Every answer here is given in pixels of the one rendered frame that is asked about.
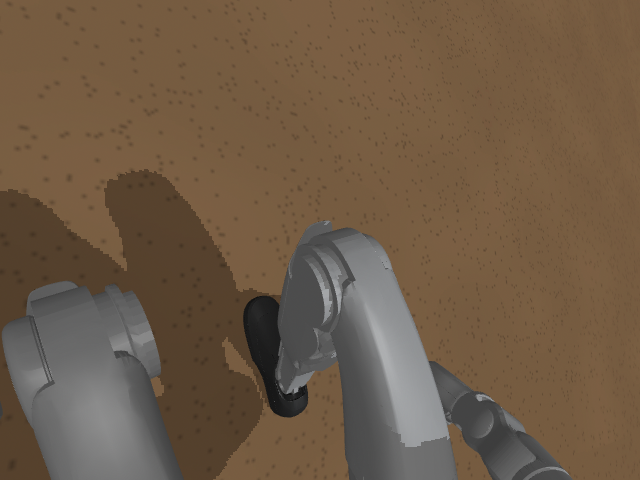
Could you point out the right robot foot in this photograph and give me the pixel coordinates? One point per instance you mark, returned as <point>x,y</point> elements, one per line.
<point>261,329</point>

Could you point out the right robot arm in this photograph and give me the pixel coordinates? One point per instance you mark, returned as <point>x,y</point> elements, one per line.
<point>501,440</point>

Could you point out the right robot hand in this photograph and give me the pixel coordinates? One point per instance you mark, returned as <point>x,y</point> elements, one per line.
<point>450,388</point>

